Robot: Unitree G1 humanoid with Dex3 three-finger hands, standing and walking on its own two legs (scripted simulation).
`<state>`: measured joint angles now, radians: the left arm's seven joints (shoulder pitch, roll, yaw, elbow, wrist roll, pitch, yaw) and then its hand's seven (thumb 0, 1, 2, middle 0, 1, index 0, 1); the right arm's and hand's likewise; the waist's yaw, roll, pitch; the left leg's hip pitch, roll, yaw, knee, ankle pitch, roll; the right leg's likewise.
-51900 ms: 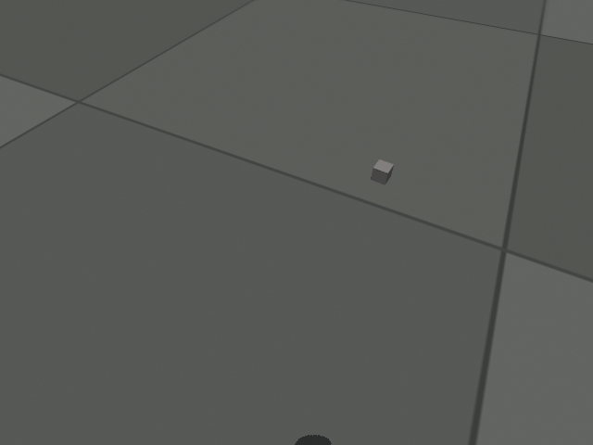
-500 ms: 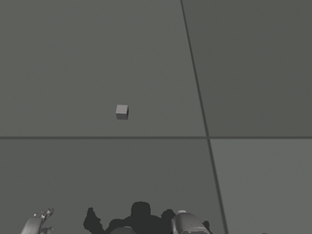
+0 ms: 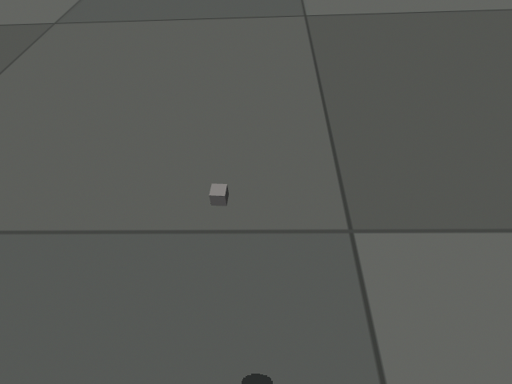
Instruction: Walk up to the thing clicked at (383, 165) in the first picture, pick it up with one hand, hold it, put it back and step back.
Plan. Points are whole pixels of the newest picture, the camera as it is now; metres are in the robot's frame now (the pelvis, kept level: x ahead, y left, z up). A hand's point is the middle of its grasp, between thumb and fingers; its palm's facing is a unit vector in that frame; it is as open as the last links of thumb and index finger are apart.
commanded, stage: step back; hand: left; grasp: from above
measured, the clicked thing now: (219, 194) +1.08 +0.26 -0.72
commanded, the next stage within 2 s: stand in 0.86 s
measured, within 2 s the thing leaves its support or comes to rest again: neither
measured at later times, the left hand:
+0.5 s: hand out of the picture +0.14 +0.25 -0.14, palm faces +0.01 -0.93 -0.37, open 7.3 cm
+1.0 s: hand out of the picture +0.15 +0.27 -0.14, palm faces +0.00 -0.94 -0.34, open 7.3 cm
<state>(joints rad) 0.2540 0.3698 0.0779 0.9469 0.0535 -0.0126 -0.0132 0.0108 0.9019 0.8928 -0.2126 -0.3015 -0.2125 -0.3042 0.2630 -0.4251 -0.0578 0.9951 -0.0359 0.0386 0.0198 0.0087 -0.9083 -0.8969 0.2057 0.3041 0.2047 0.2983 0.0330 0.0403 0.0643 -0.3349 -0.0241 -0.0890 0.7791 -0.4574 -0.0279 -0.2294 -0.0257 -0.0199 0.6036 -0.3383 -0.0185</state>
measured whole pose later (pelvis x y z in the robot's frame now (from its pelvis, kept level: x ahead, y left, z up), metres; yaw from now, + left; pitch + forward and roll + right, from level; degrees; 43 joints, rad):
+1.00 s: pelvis +0.06 +0.01 +0.02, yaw +0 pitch -3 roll +0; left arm 0.06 0.35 0.02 1.11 0.01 -0.01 -0.01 0.01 0.91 0.89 -0.21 -0.30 -0.21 -0.30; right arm 0.06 -0.34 -0.01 1.12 -0.01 -0.02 0.00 0.01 -0.91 -0.90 0.21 0.30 0.21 0.30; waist 0.01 -0.01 0.07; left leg -0.09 0.01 0.01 0.38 -0.24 -0.01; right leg -0.16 -0.03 -0.01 0.40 -0.20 0.02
